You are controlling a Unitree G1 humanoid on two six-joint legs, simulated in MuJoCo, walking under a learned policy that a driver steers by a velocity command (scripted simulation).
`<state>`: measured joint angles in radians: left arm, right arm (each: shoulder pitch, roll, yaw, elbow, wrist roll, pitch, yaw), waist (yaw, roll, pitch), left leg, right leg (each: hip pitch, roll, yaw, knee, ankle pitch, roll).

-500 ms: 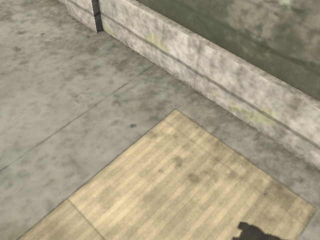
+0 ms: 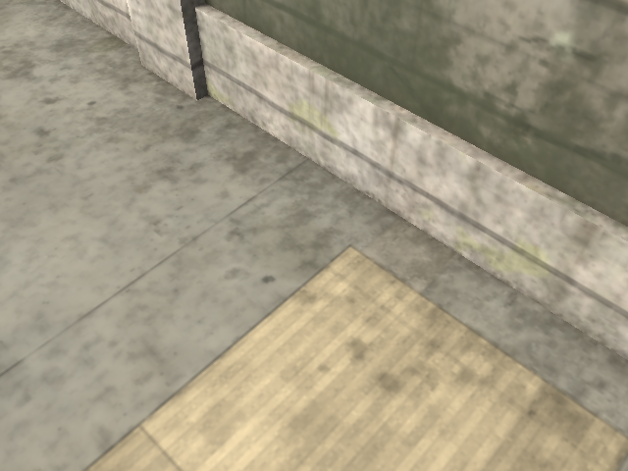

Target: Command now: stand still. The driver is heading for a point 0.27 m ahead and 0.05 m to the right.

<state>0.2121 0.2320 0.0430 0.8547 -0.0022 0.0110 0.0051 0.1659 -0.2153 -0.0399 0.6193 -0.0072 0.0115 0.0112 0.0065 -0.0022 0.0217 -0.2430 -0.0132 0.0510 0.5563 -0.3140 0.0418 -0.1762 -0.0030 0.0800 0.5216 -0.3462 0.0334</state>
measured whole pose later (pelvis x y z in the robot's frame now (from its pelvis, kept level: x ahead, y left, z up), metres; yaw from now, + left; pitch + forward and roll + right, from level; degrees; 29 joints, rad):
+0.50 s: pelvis +0.00 +0.00 +0.00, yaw +0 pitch -1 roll +0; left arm 0.22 0.22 0.04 0.96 0.00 0.00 0.02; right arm 0.23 -0.21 -0.05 0.68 -0.01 0.01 -0.01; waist 0.00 0.00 0.03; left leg -0.22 -0.02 0.05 0.53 -0.30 0.04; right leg -0.15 -0.01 0.08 0.50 -0.33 0.04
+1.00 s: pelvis +0.07 -0.07 +0.00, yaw +0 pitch +2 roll +1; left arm 0.15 0.27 0.05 0.94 -0.02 -0.09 -0.01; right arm 0.42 -0.28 -0.07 0.81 0.03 -0.05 0.00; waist -0.03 0.01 -0.02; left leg -0.13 0.06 0.00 0.46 -0.36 -0.02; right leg -0.37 -0.06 -0.02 0.53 -0.21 -0.01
